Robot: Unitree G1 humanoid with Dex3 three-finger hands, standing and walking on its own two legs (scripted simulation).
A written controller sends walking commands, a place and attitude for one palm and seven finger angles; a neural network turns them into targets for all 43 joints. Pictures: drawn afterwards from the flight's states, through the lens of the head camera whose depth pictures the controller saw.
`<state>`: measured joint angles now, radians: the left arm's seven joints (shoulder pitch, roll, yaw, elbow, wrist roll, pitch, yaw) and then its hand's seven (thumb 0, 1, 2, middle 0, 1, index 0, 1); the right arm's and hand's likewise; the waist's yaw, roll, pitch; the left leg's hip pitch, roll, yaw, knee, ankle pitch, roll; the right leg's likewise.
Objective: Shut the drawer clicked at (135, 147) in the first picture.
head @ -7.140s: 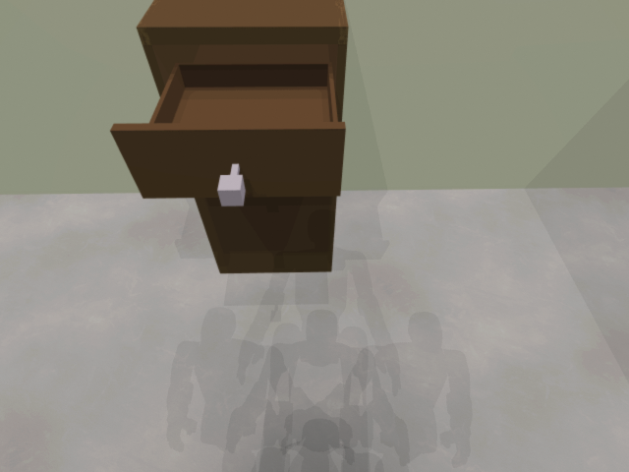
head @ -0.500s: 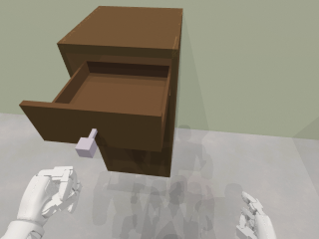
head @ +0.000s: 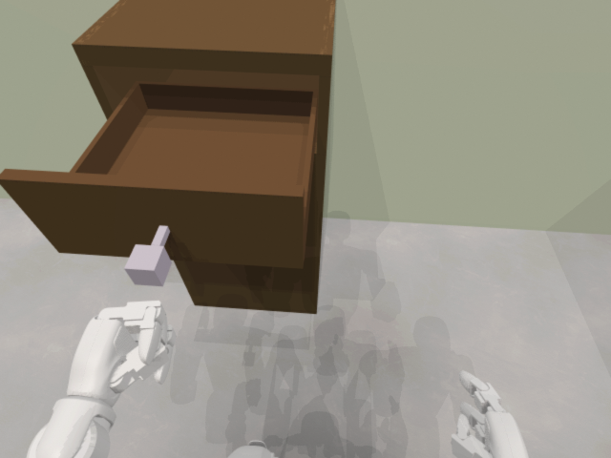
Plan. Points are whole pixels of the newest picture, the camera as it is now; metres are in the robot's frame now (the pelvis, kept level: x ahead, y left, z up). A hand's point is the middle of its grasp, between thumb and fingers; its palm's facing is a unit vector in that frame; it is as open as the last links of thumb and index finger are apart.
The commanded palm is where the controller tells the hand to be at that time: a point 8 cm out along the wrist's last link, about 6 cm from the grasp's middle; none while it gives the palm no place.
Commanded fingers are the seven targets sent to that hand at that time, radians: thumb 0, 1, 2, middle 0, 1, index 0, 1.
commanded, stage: bring the fist close to the handle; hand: left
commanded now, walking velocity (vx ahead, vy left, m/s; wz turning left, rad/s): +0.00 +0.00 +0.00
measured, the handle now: (154, 252) +0.36 +0.22 +0.07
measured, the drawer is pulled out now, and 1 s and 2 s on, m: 0.29 0.28 0.17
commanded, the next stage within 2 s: push the drawer shut in 0.40 s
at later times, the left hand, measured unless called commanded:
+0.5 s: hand (168, 342) +0.24 +0.17 +0.07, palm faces -0.03 -1.00 -0.07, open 3.3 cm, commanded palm +0.22 +0.23 +0.07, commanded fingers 0.00 0.90 0.90 -1.40 -1.60 -1.40 -1.60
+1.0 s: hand (172, 302) +0.29 +0.18 +0.07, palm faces -0.06 -1.00 -0.04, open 3.3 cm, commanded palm +0.28 +0.24 +0.07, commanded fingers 0.00 0.90 0.90 -1.40 -1.60 -1.40 -1.60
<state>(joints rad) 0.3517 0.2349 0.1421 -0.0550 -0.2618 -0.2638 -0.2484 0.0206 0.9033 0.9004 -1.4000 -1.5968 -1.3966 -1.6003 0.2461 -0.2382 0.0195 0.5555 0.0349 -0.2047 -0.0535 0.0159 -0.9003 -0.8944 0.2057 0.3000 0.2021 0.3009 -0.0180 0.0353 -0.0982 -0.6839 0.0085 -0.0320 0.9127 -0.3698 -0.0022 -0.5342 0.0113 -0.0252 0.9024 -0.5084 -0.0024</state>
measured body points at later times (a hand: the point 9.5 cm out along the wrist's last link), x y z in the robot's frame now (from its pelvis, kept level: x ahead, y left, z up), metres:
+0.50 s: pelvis +0.01 -0.02 +0.00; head +0.03 -0.02 +0.45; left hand +0.23 +0.22 +0.08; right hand +0.17 -0.26 -0.08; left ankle +0.05 +0.12 -0.69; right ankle -0.03 -0.12 -0.69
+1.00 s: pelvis +0.00 -0.01 +0.00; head +0.04 -0.02 +0.45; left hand +0.29 +0.23 +0.08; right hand +0.15 -0.27 -0.09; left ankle +0.05 +0.12 -0.69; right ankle -0.03 -0.12 -0.69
